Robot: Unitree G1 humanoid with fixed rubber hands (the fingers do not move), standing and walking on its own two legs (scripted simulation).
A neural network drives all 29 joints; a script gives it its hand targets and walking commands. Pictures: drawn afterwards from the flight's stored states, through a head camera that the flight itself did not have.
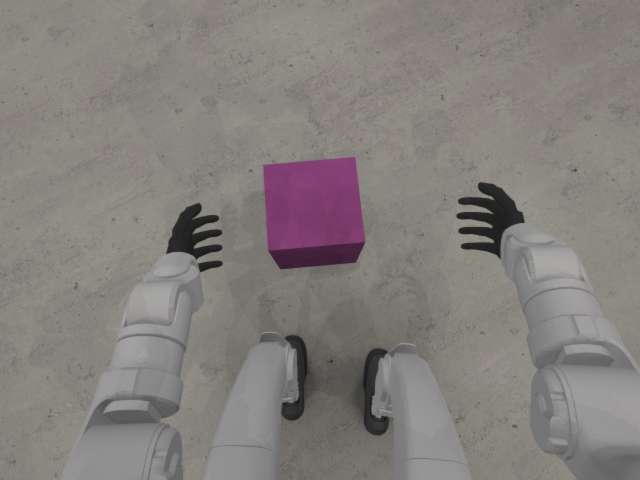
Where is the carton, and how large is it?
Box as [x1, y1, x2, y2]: [263, 157, 364, 268]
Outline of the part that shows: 354,157 263,165 268,250 280,268 355,262 364,243 364,235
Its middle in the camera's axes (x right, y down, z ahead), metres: -0.01 -0.05 +0.98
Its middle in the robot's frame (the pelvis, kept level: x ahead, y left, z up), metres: +0.55 +0.07 -0.55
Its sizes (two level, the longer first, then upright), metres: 0.210 0.200 0.250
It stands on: the floor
